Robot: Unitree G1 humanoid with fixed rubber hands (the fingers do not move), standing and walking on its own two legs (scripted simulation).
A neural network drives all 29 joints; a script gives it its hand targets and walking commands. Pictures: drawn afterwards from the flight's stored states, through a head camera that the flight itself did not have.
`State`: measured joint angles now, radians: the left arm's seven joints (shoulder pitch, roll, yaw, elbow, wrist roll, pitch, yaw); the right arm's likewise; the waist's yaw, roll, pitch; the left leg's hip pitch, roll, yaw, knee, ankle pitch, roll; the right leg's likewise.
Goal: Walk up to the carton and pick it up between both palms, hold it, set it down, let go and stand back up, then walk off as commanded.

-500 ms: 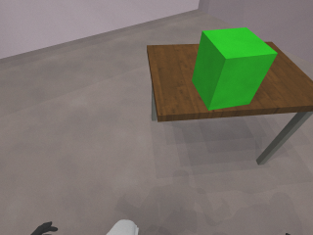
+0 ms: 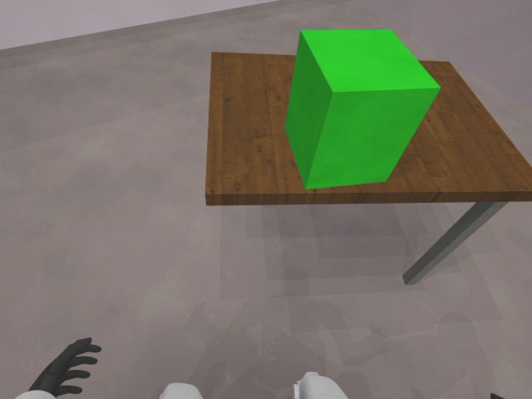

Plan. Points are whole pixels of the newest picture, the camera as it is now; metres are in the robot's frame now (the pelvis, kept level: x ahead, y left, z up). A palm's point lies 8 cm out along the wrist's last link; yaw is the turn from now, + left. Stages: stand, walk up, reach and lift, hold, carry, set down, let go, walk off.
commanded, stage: walk up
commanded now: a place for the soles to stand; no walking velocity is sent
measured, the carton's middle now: (346, 111) +0.67 -0.15 +0.05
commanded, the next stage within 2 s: none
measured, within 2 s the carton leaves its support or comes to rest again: neither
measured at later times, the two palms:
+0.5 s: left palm (156, 357) +0.18 +0.17 -0.06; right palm out of the picture +0.13 -0.49 -0.03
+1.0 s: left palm (187, 367) +0.16 +0.11 -0.03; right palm out of the picture +0.23 -0.53 -0.03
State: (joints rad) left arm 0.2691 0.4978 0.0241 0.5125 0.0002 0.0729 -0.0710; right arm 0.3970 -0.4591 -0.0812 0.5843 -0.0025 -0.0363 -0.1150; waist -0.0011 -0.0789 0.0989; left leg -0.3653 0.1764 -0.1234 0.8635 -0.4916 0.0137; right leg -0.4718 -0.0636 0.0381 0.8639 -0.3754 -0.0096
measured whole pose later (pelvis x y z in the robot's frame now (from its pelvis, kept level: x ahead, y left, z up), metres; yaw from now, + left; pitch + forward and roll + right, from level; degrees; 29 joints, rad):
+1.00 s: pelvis +0.09 -0.21 +0.03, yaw +7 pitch -1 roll +0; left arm 0.33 0.49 0.02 0.51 0.00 0.02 -0.03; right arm 0.33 -0.46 -0.04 0.60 0.00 -0.01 -0.02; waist 0.00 -0.01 0.04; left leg -0.33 0.01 -0.08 0.65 -0.31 -0.01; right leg -0.30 -0.04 -0.10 0.66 -0.34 -0.02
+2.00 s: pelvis +0.17 -0.24 +0.04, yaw +11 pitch -3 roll +0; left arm 0.44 0.48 0.02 0.53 0.00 -0.02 -0.01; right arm 0.32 -0.46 -0.04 0.63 0.00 0.02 0.02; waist 0.00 0.04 0.09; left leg -0.39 0.01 -0.08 0.67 -0.22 0.02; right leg -0.17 -0.04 -0.09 0.57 -0.34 -0.02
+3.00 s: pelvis +0.18 -0.21 +0.04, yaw +12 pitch -2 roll -1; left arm 0.28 0.48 0.02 0.65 0.00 -0.01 -0.01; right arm 0.23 -0.46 0.00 0.76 0.00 0.00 0.02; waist 0.00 0.01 0.04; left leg -0.35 0.00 -0.08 0.57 -0.19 -0.02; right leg -0.15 -0.05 -0.09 0.55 -0.36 0.01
